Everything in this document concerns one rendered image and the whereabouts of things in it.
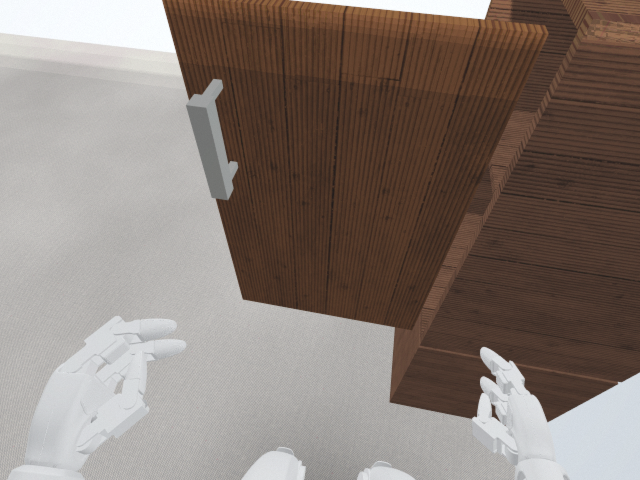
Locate robot left thigh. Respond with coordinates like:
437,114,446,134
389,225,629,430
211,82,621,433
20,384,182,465
241,451,306,480

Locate cupboard door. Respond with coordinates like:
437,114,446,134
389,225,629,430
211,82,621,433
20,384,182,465
162,0,549,330

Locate robot left shin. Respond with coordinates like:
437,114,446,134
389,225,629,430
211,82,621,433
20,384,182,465
276,447,294,456

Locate handle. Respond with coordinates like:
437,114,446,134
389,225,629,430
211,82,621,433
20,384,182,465
186,79,238,200

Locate left robot hand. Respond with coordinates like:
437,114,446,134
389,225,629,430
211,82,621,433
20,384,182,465
24,316,186,472

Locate robot right forearm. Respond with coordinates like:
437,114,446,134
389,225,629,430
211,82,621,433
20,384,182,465
515,458,570,480

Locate right robot hand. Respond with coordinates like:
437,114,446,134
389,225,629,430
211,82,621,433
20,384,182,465
472,347,557,468

